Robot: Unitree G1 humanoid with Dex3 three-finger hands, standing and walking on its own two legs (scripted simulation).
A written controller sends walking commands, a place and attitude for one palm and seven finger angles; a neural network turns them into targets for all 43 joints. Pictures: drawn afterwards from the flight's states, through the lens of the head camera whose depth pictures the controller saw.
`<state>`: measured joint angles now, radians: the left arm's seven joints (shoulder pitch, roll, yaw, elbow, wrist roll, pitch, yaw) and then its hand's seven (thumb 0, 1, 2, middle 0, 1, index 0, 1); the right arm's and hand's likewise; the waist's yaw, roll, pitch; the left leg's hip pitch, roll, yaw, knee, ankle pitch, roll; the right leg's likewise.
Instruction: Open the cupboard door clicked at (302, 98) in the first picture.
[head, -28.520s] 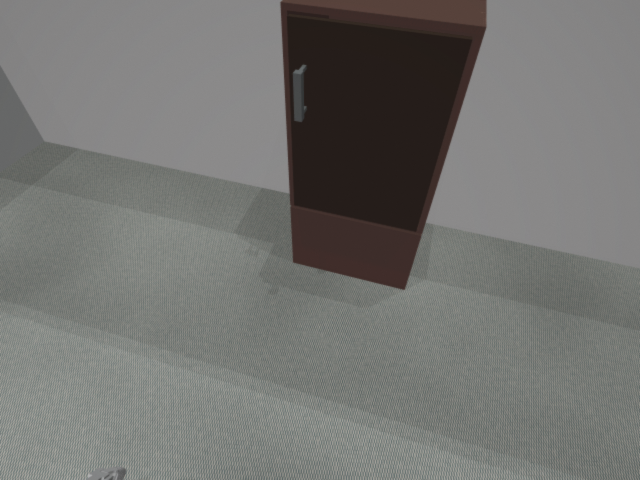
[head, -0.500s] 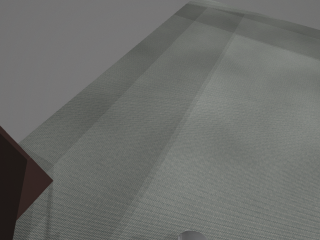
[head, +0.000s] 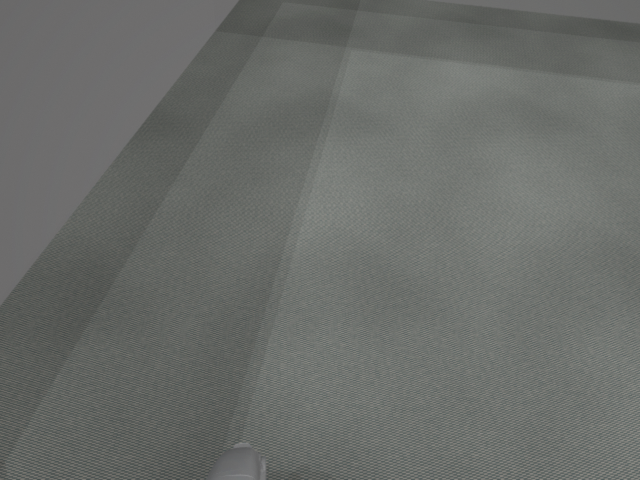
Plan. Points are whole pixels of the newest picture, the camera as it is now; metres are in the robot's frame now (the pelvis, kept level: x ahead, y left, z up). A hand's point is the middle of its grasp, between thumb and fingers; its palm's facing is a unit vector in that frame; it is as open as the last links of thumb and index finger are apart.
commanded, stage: walk to a spot facing it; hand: left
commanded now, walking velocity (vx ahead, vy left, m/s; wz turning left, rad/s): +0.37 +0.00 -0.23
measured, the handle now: out of the picture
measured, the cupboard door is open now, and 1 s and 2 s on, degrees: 42 42 42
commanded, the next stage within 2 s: turn to face it in 0.80 s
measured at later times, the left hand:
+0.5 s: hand (224, 339) +0.35 +0.17 -0.16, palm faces -0.20 -0.97 -0.17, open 7.3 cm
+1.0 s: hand (262, 283) +0.48 +0.13 -0.20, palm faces -0.14 -0.97 -0.17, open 7.2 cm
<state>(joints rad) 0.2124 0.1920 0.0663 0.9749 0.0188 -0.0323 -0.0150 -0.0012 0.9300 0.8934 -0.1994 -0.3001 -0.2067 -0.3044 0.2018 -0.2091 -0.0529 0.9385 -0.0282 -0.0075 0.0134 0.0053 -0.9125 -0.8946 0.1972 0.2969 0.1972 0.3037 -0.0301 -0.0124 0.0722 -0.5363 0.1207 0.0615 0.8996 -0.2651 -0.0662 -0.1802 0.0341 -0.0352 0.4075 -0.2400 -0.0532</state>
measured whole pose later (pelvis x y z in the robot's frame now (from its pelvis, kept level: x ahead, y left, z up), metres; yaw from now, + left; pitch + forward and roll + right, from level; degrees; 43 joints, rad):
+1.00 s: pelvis +0.45 -0.05 -0.02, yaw -12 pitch -1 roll -2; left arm 0.32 0.18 0.05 1.10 0.01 -0.05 0.01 -0.01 0.93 0.89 -0.20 -0.30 -0.20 -0.30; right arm 0.15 -0.19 -0.04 0.99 -0.03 -0.05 0.02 0.00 -0.92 -0.89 0.20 0.30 0.20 0.30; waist 0.00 0.00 0.05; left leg -0.41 0.07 0.10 0.56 -0.09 0.02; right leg -0.04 0.00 -0.13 0.52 -0.43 0.00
